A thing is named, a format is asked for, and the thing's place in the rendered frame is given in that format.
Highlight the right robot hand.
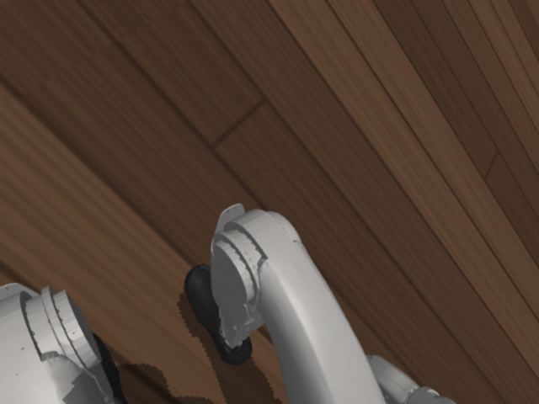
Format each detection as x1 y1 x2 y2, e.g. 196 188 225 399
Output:
366 354 420 404

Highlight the left robot foot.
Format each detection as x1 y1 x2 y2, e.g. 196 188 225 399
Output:
93 333 128 404

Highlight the right robot arm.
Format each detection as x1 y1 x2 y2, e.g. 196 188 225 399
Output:
407 386 456 404

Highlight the right robot foot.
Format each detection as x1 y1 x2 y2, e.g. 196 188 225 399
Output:
184 264 252 365

